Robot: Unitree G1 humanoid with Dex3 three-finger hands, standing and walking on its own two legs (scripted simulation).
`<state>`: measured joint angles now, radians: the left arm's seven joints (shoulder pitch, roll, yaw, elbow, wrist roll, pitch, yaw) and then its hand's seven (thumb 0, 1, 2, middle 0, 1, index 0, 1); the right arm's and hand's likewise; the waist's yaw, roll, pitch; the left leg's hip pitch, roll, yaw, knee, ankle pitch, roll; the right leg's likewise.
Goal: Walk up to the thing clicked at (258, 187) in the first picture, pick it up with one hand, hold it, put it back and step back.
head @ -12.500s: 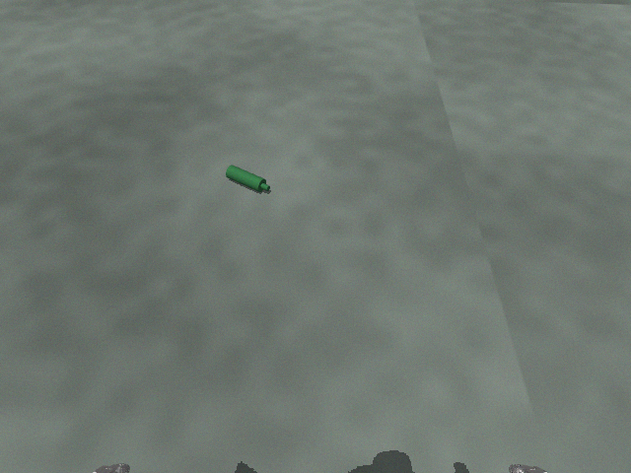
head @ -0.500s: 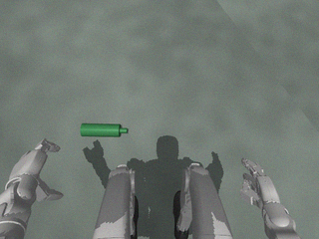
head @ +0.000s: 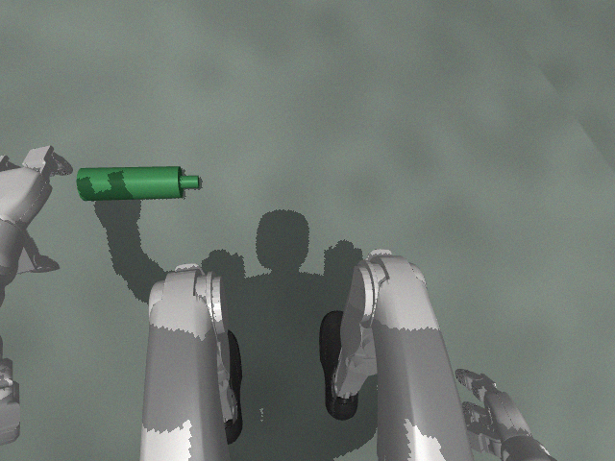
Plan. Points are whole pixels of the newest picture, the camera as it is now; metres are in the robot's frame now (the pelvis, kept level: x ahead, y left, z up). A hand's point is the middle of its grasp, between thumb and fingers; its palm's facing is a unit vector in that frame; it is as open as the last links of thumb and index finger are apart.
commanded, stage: rise first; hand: left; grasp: from above
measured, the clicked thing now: (142, 183) +0.52 +0.28 -0.37
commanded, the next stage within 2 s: none
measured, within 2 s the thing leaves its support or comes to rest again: neither
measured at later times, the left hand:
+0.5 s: hand (62, 206) +0.42 +0.34 -0.21, palm faces -0.48 -0.06 -0.88, open 14.0 cm
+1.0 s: hand (77, 200) +0.44 +0.34 -0.24, palm faces -0.48 -0.05 -0.88, open 14.0 cm
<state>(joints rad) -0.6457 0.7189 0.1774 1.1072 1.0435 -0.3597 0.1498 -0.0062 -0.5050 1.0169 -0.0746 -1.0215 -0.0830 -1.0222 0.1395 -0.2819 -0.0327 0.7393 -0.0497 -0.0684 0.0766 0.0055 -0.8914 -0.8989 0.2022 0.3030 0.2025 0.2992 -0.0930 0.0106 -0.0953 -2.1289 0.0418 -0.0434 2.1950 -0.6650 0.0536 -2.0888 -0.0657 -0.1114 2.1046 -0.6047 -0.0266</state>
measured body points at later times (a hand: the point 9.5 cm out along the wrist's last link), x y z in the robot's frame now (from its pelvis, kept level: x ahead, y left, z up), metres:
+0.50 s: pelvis +0.01 +0.00 -0.04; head +0.25 +0.07 +0.33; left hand +0.45 +0.34 -0.16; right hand +0.10 -0.28 -0.16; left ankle +0.09 +0.11 -0.36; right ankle +0.12 -0.12 -0.36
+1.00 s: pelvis +0.02 +0.01 -0.06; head +0.28 +0.08 +0.31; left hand +0.46 +0.34 -0.19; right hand +0.08 -0.29 -0.16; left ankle +0.09 +0.11 -0.36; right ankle +0.12 -0.12 -0.36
